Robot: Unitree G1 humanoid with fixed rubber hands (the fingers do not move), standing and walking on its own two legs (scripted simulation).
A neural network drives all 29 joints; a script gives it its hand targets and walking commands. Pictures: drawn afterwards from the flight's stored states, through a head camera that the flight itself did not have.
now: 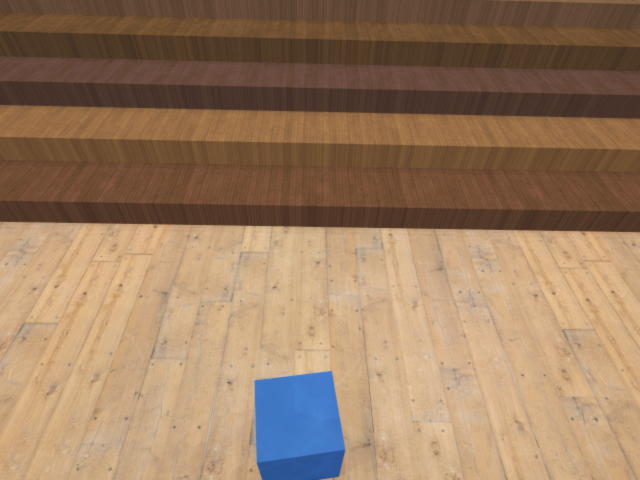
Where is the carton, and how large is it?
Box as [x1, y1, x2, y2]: [254, 371, 344, 479]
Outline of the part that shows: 331,371 254,380 257,464 262,479 320,479 338,476 344,453 344,444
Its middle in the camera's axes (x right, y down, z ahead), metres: -0.06 +0.51 +1.07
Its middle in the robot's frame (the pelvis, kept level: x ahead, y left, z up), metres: +0.43 +0.04 -0.66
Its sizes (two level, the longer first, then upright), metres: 0.210 0.200 0.250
